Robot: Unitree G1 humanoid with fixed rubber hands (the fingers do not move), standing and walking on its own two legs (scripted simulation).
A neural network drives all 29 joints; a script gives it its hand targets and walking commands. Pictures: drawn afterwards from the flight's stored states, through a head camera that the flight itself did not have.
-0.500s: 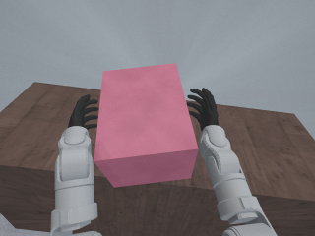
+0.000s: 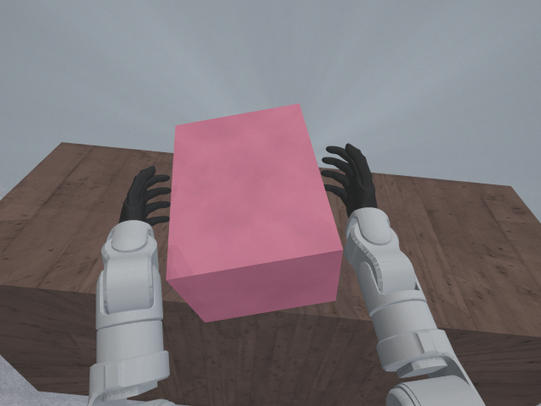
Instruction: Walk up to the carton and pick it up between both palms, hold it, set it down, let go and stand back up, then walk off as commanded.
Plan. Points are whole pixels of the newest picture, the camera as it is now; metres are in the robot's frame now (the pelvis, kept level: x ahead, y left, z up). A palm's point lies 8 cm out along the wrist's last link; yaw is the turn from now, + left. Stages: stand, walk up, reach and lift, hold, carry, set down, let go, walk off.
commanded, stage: set down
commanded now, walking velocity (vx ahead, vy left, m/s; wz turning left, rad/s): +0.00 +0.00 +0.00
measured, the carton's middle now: (253, 210) +0.43 +0.01 +0.10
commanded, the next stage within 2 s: none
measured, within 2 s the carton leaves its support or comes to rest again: neither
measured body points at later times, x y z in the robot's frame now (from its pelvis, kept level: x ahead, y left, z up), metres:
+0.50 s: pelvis +0.02 -0.01 +0.00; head +0.00 +0.01 +0.45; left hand +0.38 +0.17 +0.11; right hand +0.39 -0.14 +0.14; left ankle +0.05 +0.11 -0.75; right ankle +0.02 -0.09 -0.75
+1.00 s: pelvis +0.04 -0.02 +0.00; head +0.04 -0.01 +0.45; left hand +0.40 +0.15 +0.08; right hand +0.42 -0.16 +0.12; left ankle +0.05 +0.11 -0.75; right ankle +0.02 -0.09 -0.75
